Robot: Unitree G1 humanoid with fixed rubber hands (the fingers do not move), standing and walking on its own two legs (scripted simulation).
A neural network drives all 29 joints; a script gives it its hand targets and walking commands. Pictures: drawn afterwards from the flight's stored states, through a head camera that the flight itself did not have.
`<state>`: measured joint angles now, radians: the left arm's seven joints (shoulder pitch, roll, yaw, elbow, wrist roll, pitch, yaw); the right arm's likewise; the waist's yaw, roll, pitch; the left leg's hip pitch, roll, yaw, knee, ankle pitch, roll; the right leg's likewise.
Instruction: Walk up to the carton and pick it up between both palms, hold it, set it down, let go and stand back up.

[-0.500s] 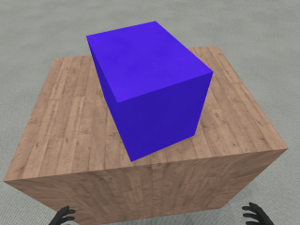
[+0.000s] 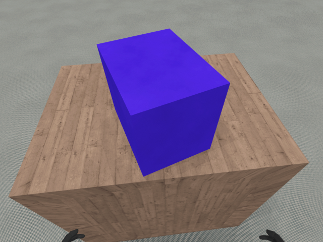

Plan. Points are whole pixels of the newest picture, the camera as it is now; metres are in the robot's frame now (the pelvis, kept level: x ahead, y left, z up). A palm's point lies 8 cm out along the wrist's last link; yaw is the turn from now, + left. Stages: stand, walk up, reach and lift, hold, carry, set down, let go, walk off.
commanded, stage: stand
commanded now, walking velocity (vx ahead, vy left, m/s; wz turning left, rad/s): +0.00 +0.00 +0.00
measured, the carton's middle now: (156, 99) +0.49 +0.03 +0.09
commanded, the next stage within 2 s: none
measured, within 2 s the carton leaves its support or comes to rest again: neither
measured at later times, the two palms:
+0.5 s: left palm out of the picture +0.08 +0.28 -0.10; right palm out of the picture +0.08 -0.28 -0.11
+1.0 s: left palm out of the picture +0.07 +0.29 -0.11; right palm out of the picture +0.05 -0.29 -0.11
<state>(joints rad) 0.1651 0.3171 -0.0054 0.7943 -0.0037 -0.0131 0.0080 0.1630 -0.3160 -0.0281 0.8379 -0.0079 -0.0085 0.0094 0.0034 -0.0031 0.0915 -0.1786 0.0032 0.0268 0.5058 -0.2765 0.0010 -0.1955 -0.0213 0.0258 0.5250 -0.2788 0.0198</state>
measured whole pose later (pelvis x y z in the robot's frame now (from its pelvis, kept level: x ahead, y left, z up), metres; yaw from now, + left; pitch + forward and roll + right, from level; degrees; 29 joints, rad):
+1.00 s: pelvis +0.00 +0.00 +0.01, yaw -1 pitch -3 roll +0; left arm 0.17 0.33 0.01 1.03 -0.01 -0.02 0.03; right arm 0.17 -0.32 -0.03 1.05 0.00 -0.02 -0.02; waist 0.00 0.00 0.08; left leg -0.11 0.02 0.03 0.36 -0.20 -0.01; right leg -0.12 -0.01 0.03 0.37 -0.19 0.02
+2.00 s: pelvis +0.01 -0.01 +0.01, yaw +0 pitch -2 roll +0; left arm 0.15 0.32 0.02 1.05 -0.01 -0.03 0.02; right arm 0.15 -0.32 -0.03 1.07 0.00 -0.02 -0.02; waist 0.00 0.01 0.07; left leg -0.09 0.03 0.02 0.33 -0.20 -0.03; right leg -0.11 0.00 0.01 0.35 -0.20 0.00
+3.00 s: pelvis +0.02 -0.01 +0.01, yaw +7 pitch -3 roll +0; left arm 0.16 0.33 0.04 0.98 0.01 -0.01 0.02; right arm 0.20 -0.32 -0.04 1.01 0.00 -0.02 -0.03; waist 0.00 0.01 0.08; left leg -0.13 -0.01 -0.08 0.42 -0.24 -0.01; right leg -0.07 -0.05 -0.10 0.39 -0.26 0.02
